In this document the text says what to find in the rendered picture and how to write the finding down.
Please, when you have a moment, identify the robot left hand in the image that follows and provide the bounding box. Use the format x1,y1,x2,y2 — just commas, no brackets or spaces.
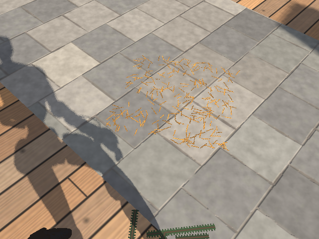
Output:
28,228,72,239

